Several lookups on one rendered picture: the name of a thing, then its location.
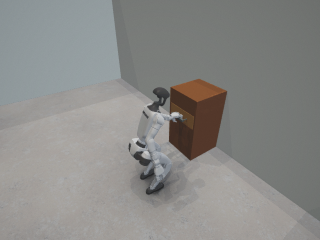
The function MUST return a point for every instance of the robot left forearm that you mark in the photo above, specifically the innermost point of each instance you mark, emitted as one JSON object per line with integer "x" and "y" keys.
{"x": 167, "y": 117}

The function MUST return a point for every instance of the robot torso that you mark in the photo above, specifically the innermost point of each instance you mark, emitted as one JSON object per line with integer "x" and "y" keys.
{"x": 145, "y": 124}

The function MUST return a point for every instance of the handle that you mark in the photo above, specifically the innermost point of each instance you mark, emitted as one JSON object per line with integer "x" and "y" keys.
{"x": 180, "y": 119}

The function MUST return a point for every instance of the robot right upper arm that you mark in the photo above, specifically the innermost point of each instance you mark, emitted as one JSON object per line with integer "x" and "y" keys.
{"x": 158, "y": 122}

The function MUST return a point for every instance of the robot left hand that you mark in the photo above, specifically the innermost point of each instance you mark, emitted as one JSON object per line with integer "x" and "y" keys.
{"x": 176, "y": 115}

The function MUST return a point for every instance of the right robot foot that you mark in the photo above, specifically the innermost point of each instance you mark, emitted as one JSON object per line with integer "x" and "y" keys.
{"x": 157, "y": 188}

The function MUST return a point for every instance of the robot right hand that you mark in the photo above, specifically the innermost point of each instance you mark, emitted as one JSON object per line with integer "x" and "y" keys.
{"x": 159, "y": 171}

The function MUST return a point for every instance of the robot right forearm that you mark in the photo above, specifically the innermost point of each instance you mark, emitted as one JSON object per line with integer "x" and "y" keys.
{"x": 153, "y": 154}

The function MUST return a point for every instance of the cabinet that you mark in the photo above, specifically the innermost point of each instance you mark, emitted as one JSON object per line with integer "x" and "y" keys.
{"x": 205, "y": 102}

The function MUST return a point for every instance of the drawer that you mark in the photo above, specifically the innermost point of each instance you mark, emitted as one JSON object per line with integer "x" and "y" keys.
{"x": 190, "y": 119}

